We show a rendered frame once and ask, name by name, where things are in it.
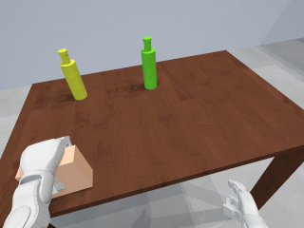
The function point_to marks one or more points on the robot left hand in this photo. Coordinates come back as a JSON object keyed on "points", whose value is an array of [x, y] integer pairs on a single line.
{"points": [[45, 156]]}

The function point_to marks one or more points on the table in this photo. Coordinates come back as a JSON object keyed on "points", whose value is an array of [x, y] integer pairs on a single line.
{"points": [[209, 113]]}

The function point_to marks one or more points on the robot right hand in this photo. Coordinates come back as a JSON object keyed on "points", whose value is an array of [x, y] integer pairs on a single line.
{"points": [[244, 204]]}

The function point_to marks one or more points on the robot right forearm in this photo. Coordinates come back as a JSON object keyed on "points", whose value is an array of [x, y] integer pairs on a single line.
{"points": [[253, 221]]}

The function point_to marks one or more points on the robot left forearm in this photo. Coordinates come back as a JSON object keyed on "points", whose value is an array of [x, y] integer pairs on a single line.
{"points": [[31, 200]]}

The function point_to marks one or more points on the sponge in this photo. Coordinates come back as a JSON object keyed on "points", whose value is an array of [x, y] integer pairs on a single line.
{"points": [[73, 170]]}

